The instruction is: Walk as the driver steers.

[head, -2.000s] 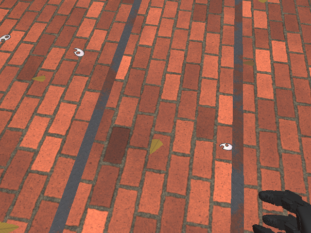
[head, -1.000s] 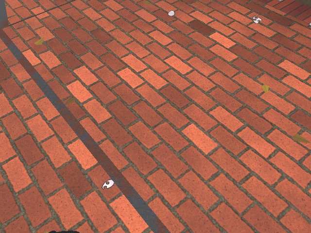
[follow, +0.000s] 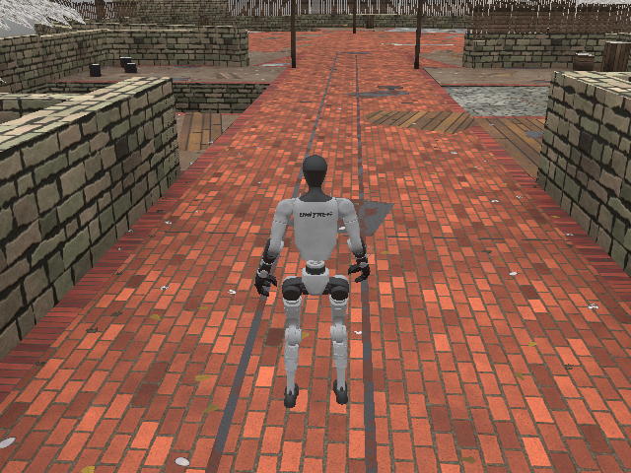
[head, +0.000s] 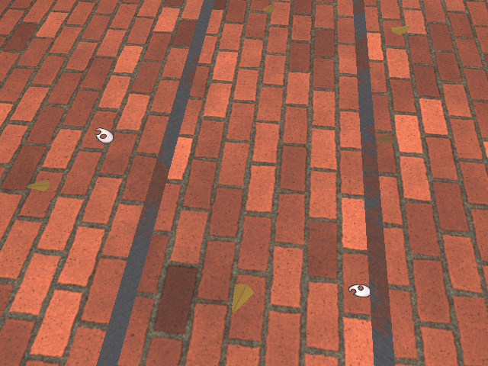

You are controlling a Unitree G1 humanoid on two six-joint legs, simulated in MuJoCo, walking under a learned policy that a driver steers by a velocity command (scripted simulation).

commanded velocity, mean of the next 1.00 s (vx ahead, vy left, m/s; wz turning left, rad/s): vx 0.10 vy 0.00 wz -0.60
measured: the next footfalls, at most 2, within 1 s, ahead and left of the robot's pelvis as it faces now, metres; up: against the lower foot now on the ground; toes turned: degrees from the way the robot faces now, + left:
right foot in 0.40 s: +0.16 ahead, -0.18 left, +0.00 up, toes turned -23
left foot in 0.88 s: +0.33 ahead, -0.05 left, +0.00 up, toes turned -45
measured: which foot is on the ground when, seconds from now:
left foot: down 0.00-0.40, up 0.42-0.86, down 0.88-1.00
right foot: down 0.00-0.00, up 0.02-0.38, down 0.40-0.94, up 0.96-1.00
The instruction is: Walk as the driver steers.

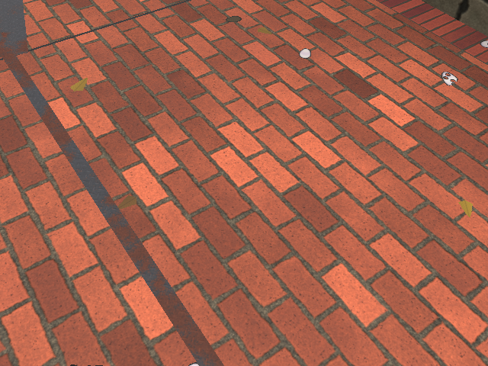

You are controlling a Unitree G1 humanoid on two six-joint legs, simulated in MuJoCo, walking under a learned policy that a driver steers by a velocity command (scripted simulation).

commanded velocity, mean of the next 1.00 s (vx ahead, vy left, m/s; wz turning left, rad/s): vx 0.59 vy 0.00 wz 0.61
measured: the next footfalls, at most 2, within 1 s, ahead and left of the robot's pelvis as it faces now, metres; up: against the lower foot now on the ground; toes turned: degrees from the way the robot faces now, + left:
right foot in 0.20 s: +0.04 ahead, -0.12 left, +0.00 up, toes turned +17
left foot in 0.70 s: +0.30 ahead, +0.24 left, +0.00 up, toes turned +42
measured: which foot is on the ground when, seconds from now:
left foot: down 0.00-0.20, up 0.22-0.68, down 0.70-1.00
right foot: up 0.00-0.18, down 0.20-0.70, up 0.72-1.00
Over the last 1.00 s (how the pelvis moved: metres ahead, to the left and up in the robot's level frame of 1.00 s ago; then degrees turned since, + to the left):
0.20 -0.08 0.00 -38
